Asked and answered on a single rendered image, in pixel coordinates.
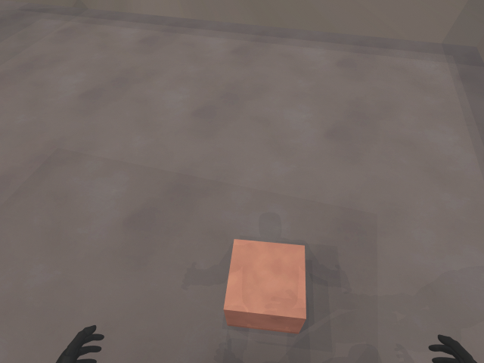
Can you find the right robot hand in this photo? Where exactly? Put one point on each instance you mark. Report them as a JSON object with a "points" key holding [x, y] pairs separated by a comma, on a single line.
{"points": [[452, 347]]}

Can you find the left robot hand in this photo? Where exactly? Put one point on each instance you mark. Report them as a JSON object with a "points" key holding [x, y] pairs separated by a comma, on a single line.
{"points": [[75, 349]]}

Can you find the carton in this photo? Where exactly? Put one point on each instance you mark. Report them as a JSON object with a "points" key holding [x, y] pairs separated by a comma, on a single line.
{"points": [[266, 287]]}

